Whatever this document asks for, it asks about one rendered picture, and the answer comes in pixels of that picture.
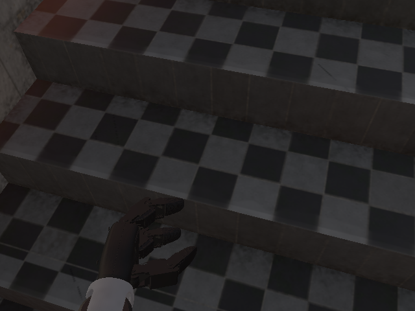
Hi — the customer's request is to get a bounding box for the left robot hand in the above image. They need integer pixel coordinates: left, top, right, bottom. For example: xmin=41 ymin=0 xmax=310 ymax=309
xmin=97 ymin=197 xmax=197 ymax=290

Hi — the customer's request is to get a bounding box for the left robot forearm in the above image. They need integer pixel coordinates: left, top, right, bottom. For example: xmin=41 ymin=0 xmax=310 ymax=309
xmin=78 ymin=277 xmax=134 ymax=311

